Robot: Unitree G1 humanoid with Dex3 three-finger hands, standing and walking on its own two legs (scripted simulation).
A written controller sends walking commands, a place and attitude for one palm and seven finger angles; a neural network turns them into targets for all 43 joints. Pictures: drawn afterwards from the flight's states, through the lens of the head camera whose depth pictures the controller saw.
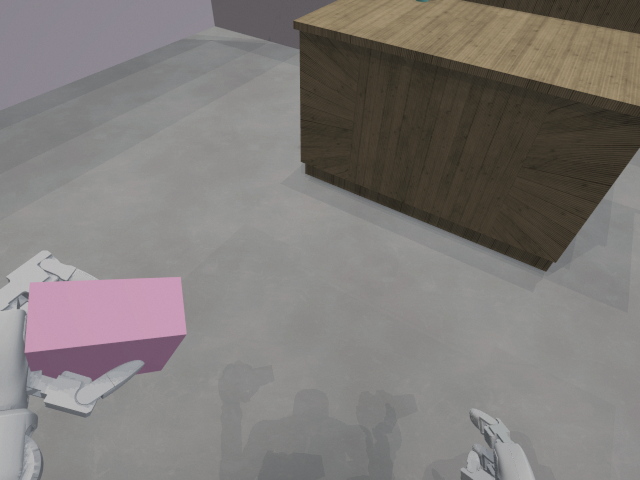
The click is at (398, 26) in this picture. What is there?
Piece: table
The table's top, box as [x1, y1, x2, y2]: [293, 0, 639, 116]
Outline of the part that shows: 293,21 293,28 639,116 639,34 462,0 429,0 426,2 419,2 415,0 337,0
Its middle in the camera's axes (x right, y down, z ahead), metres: +0.61 -0.79 +1.48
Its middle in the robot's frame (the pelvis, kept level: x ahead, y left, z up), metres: +1.67 -0.51 -0.03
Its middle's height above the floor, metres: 0.74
